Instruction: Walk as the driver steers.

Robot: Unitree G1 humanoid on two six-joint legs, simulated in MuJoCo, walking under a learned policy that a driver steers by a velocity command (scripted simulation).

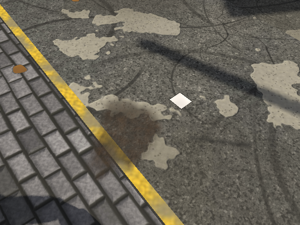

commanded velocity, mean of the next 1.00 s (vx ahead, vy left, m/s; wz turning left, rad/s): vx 0.50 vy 0.00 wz -0.46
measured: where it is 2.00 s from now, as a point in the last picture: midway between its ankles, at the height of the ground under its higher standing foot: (210, 119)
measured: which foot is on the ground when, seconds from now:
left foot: down 0.00-0.22, up 0.24-0.70, down 0.72-1.00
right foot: up 0.00-0.22, down 0.24-0.74, up 0.76-1.00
